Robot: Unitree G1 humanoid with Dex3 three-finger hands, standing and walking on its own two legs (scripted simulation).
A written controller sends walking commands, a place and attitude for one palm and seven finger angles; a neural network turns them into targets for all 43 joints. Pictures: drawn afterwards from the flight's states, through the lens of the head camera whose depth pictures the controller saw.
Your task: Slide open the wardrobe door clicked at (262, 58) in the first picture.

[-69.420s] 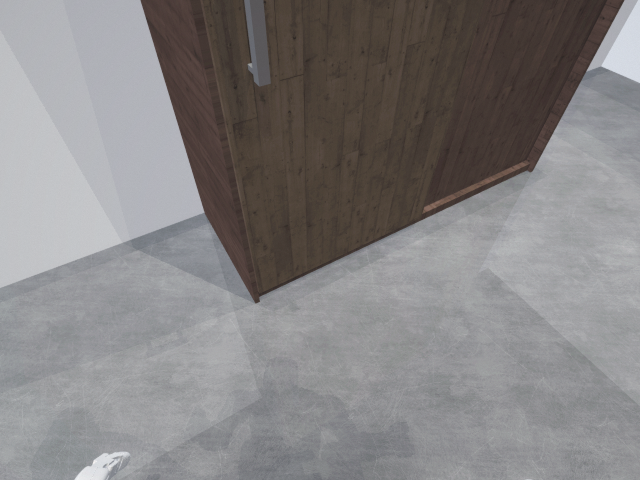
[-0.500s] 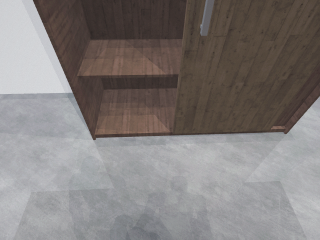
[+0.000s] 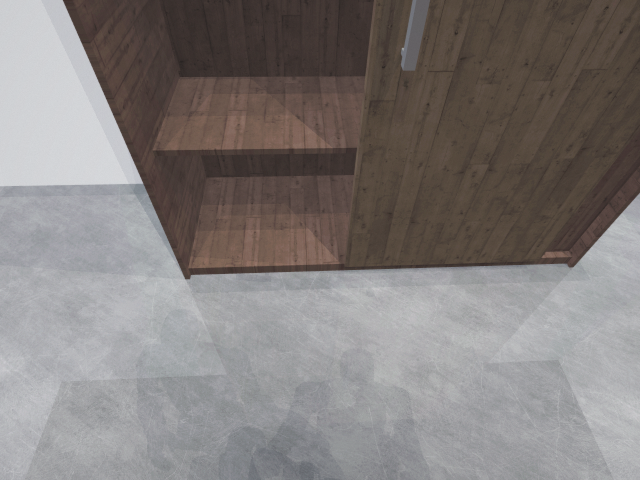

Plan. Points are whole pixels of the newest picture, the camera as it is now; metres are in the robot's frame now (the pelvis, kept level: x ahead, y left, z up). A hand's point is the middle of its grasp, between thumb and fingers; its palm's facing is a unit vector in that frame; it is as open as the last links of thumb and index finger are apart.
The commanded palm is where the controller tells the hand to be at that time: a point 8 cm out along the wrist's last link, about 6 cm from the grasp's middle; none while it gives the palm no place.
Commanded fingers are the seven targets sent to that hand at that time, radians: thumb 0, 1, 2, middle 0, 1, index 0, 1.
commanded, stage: look to check the result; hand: left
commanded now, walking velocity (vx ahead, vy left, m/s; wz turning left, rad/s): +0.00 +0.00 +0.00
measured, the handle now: out of the picture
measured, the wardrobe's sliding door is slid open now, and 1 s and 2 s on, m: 0.59 0.59 0.59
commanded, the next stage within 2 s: stand and wait in 0.30 s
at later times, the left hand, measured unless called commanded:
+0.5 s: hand out of the picture +0.02 +0.16 -0.18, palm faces +0.00 -0.98 -0.19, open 7.4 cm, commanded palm none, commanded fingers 0.00 0.90 0.90 -0.20 -0.30 -0.20 -0.30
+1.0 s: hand out of the picture +0.02 +0.16 -0.18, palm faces +0.01 -0.98 -0.20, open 7.4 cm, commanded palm none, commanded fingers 0.00 0.90 0.90 -0.20 -0.30 -0.20 -0.30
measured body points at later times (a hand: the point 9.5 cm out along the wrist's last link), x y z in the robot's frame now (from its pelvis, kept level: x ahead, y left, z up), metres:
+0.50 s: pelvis +0.01 -0.01 +0.00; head +0.03 -0.01 +0.45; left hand +0.02 +0.21 -0.16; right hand +0.02 -0.24 -0.16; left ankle +0.01 +0.06 -0.74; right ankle +0.01 -0.16 -0.74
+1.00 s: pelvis +0.01 -0.02 +0.00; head +0.03 -0.01 +0.45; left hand +0.02 +0.22 -0.16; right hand +0.02 -0.25 -0.15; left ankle +0.01 +0.06 -0.74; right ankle +0.01 -0.16 -0.74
